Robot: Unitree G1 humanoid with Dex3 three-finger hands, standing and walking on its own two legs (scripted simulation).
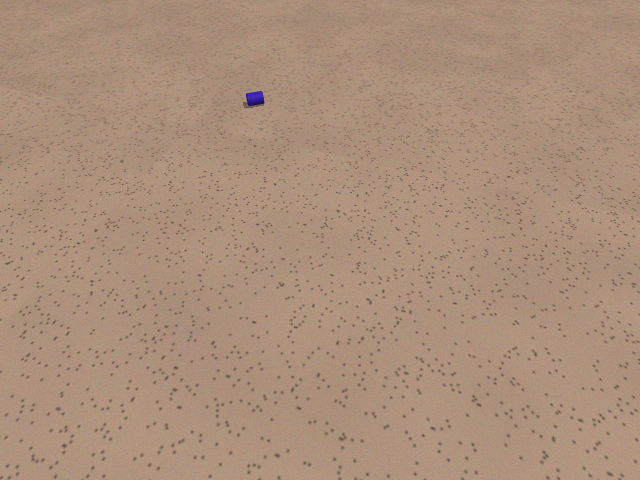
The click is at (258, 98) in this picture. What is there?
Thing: lying can
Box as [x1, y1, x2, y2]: [246, 91, 263, 105]
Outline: 262,92 258,91 246,93 248,105 263,103
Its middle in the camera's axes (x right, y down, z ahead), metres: -0.40 -0.84 +2.30
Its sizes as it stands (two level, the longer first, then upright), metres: 0.094 0.073 0.073
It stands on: the floor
